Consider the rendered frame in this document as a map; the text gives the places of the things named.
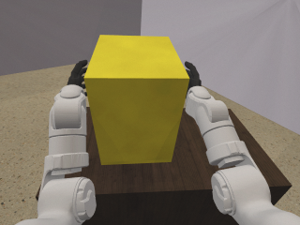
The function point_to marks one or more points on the robot right upper arm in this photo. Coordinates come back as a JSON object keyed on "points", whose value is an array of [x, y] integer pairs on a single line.
{"points": [[242, 193]]}

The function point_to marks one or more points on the left robot hand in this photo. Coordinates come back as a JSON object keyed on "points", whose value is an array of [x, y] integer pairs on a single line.
{"points": [[76, 77]]}

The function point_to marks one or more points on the pedestal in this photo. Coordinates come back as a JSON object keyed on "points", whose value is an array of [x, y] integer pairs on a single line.
{"points": [[168, 193]]}

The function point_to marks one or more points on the robot left upper arm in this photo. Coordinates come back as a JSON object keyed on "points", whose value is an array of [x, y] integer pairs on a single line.
{"points": [[65, 201]]}

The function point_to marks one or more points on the right robot hand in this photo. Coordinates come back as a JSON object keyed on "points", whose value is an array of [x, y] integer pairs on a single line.
{"points": [[194, 76]]}

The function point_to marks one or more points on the right robot forearm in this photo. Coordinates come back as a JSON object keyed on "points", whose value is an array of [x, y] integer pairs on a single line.
{"points": [[224, 148]]}

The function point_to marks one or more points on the carton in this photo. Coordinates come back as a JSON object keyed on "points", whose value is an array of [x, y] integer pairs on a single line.
{"points": [[136, 88]]}

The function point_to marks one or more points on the left robot forearm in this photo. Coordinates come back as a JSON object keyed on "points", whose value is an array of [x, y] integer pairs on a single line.
{"points": [[67, 133]]}

